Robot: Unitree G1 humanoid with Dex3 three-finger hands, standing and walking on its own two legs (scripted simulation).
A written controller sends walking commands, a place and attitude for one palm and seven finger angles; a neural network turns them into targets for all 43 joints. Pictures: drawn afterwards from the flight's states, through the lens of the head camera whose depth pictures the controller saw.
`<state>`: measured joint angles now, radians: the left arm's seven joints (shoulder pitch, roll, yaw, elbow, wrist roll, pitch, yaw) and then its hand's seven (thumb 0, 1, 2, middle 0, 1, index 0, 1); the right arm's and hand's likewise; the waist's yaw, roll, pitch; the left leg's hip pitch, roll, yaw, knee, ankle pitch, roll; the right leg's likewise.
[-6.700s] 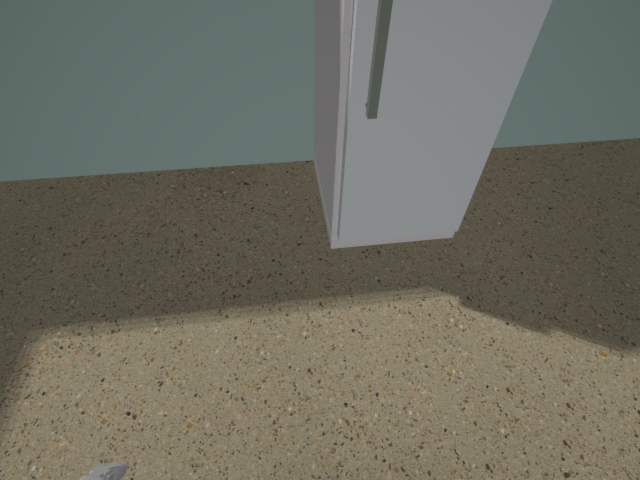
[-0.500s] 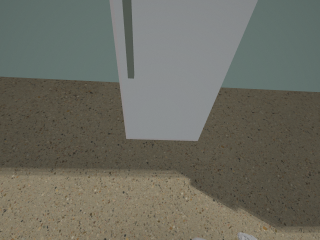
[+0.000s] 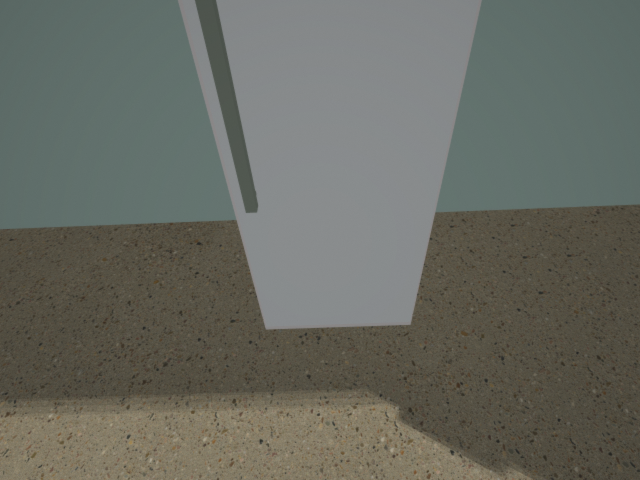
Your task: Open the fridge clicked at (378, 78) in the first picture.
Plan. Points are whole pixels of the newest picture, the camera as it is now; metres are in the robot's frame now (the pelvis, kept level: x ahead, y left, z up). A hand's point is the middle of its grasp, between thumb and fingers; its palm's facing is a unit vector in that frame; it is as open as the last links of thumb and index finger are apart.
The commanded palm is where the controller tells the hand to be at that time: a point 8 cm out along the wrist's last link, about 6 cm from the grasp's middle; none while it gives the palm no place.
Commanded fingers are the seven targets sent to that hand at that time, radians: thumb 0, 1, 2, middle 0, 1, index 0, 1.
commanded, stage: take the last steps up to it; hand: left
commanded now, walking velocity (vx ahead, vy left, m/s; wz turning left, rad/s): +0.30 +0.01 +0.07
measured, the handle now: (233, 113) +0.73 +0.21 +0.13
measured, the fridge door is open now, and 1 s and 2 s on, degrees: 0 0 0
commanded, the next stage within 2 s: come to a stop and stand still in 0.52 s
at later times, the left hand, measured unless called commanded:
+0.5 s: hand out of the picture +0.07 +0.19 -0.19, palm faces +0.13 -0.98 -0.13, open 7.4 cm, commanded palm none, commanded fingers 0.00 0.90 0.90 -0.20 -0.30 -0.20 -0.30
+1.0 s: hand (217, 378) +0.33 +0.22 -0.18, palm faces +0.03 -0.98 -0.21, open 7.4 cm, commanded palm none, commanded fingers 0.00 0.90 0.90 -0.20 -0.30 -0.20 -0.30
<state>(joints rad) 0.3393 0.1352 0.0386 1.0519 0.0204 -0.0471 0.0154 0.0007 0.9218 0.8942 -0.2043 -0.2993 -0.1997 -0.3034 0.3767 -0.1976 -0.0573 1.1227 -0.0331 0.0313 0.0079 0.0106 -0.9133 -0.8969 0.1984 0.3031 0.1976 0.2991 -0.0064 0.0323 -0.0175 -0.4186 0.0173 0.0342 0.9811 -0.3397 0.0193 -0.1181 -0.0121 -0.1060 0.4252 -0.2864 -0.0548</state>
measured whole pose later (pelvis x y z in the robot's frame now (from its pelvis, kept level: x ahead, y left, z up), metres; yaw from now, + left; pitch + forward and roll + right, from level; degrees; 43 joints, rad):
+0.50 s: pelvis +0.17 +0.05 -0.02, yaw +0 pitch -2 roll +1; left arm 0.44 0.10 0.03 1.18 0.02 -0.03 0.02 0.01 0.90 0.89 -0.21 -0.30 -0.20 -0.30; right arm 0.11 -0.13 -0.03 1.01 -0.02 -0.07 -0.01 0.00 -0.92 -0.90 0.20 0.30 0.20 0.30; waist 0.05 -0.03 0.07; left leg -0.32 0.01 0.18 0.58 -0.24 0.08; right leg -0.30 -0.07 -0.05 1.17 -0.44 -0.02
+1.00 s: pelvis +0.24 +0.04 -0.02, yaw +1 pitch -1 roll +0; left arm 0.12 0.14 0.03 0.99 0.03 0.01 0.04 0.00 0.90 0.89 -0.20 -0.30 -0.20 -0.30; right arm 0.25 -0.16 -0.05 1.06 -0.01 0.05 -0.02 0.01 -0.91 -0.90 0.20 0.30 0.20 0.30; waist -0.02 0.02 0.10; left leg -0.31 0.00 0.05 0.84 -0.53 -0.02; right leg -0.35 -0.09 -0.09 0.55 -0.17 0.01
